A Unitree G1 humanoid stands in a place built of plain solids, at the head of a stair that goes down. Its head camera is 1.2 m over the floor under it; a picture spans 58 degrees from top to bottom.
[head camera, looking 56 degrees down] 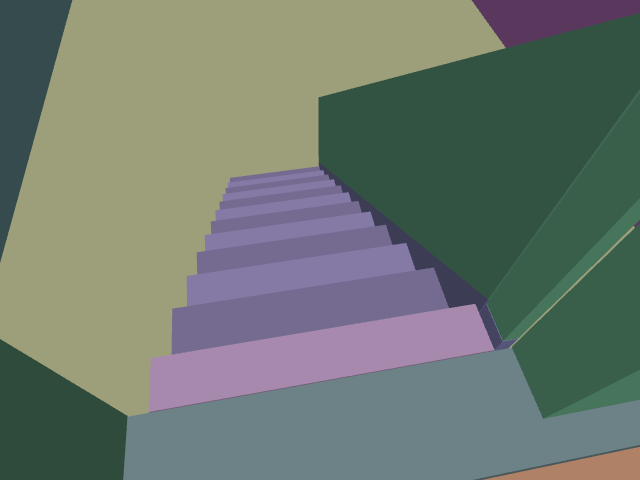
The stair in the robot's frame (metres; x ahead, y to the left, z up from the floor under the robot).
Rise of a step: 0.20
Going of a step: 0.25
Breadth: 0.97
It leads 10 degrees to the left of straight ahead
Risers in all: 12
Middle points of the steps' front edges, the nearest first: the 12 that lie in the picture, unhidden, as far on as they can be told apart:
0.49 0.00 0.00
0.74 0.05 -0.20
0.99 0.09 -0.41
1.23 0.13 -0.61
1.48 0.18 -0.82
1.73 0.22 -1.02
1.98 0.27 -1.23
2.22 0.31 -1.43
2.47 0.35 -1.64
2.72 0.40 -1.84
2.96 0.44 -2.05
3.21 0.49 -2.25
